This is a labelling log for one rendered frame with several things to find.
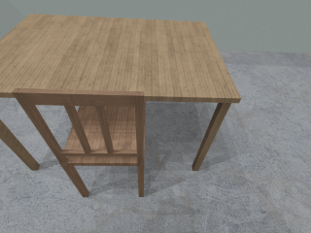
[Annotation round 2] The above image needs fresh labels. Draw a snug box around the chair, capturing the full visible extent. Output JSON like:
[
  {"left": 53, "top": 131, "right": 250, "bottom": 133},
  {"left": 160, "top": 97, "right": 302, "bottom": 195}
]
[{"left": 12, "top": 88, "right": 146, "bottom": 198}]

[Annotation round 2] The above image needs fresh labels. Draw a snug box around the table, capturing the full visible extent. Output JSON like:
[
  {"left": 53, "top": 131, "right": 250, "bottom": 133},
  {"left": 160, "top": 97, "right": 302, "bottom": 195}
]
[{"left": 0, "top": 14, "right": 242, "bottom": 171}]

